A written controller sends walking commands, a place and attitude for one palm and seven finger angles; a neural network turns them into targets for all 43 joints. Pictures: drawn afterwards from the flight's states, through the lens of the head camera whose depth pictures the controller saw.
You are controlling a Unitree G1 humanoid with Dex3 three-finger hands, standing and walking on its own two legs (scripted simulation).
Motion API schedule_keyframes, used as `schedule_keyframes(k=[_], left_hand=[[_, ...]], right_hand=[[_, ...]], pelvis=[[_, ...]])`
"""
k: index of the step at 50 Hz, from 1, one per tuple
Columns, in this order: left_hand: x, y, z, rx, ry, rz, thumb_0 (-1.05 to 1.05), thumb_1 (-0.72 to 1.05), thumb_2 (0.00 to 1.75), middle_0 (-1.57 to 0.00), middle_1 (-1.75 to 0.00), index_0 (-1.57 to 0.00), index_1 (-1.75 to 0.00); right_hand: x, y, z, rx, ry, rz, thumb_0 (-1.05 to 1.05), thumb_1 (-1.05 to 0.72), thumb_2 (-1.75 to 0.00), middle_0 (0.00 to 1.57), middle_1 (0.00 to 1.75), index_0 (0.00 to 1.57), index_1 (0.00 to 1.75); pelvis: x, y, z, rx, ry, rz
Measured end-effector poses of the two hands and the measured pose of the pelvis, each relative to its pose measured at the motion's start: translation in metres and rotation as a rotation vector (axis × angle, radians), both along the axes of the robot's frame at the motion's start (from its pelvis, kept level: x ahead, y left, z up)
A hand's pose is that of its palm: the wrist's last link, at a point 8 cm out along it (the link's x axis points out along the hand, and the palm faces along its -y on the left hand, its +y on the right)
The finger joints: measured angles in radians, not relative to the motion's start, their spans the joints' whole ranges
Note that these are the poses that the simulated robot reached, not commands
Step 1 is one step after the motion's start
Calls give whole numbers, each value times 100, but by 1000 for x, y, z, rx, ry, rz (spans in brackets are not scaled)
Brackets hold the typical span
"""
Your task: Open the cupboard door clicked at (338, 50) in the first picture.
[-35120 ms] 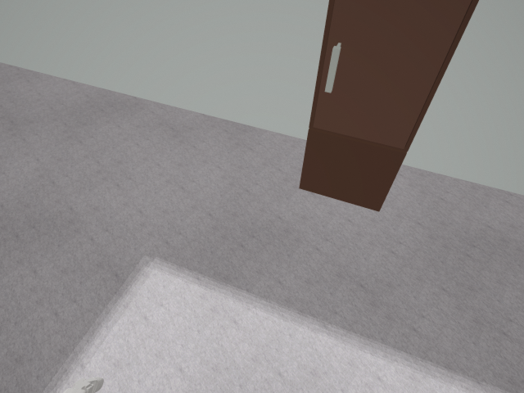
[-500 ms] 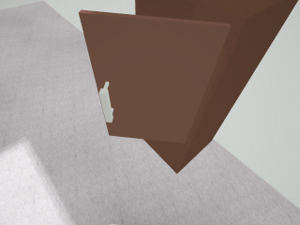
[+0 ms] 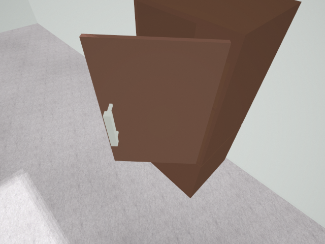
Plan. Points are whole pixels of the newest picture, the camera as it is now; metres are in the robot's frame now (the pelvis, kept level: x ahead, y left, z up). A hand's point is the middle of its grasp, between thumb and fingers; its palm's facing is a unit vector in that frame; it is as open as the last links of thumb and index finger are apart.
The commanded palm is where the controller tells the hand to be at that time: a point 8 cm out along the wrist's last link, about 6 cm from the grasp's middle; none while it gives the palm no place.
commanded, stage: come to a stop and stand still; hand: left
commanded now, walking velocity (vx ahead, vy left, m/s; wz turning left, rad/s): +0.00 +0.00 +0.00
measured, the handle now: (112, 125) +0.51 +0.20 -0.05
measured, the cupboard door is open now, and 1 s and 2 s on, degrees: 43 43 43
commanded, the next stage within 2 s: look again from close up in 0.68 s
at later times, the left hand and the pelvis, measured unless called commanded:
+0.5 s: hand out of the picture -0.01 +0.22 -0.17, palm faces +0.00 -0.98 -0.20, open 7.4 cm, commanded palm none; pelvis -0.01 +0.03 +0.01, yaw +0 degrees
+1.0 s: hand out of the picture +0.00 +0.22 -0.17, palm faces +0.00 -0.98 -0.20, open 7.4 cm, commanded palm none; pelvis +0.00 +0.04 +0.01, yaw +0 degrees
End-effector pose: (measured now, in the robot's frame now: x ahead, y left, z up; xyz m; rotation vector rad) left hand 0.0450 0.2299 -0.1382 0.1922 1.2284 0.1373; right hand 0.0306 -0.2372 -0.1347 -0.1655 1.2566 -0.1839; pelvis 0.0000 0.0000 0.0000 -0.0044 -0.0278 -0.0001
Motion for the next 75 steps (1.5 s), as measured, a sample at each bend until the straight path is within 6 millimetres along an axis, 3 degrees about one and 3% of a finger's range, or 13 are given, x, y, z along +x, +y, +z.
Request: schedule_keyframes(k=[7,14,23,31,43,57,72,73,75], left_hand=[[-8,15,0,-10,14,-7,1,91,90,-20,-30,-20,-30],[-28,28,-1,-9,69,5,1,91,90,-20,-30,-20,-30],[-53,35,-4,-18,138,27,1,91,90,-20,-30,-20,-30],[-61,35,-6,-33,159,35,1,91,90,-20,-30,-20,-30],[-53,39,-4,-28,141,32,1,91,90,-20,-30,-20,-30],[-45,42,-2,-18,119,26,1,91,90,-20,-30,-20,-30],[-53,37,-2,-17,136,22,1,91,90,-20,-30,-20,-30],[-44,38,3,-27,83,81,1,91,90,-20,-30,-20,-30],[-6,44,32,-6,-193,133,2,90,89,-21,-30,-20,-30]], right_hand=[[-23,21,2,18,50,10,1,-91,-90,20,30,20,30],[-34,37,1,29,83,12,1,-91,-90,20,30,20,30],[-28,43,3,20,84,21,1,-91,-90,20,30,20,30],[-14,43,6,4,58,33,0,-91,-90,20,30,20,30],[-5,44,8,-1,45,42,0,-91,-90,20,30,20,30],[-15,41,8,-1,71,32,0,-91,-90,20,30,20,30],[-23,40,7,4,86,25,0,-91,-90,20,30,20,30],[-21,40,8,1,53,21,1,-91,-90,20,30,20,30],[-8,38,15,-20,-81,27,1,-91,-90,20,30,20,30]], pelvis=[[-5,13,3,-3,6,-1],[-7,24,4,-2,9,0],[-6,33,6,-1,8,-2],[-6,38,7,-1,5,-2],[-5,39,8,1,5,-1],[-5,38,9,0,3,0],[-8,36,9,-3,5,-2],[-9,36,8,-5,4,5],[-12,34,6,5,8,10]])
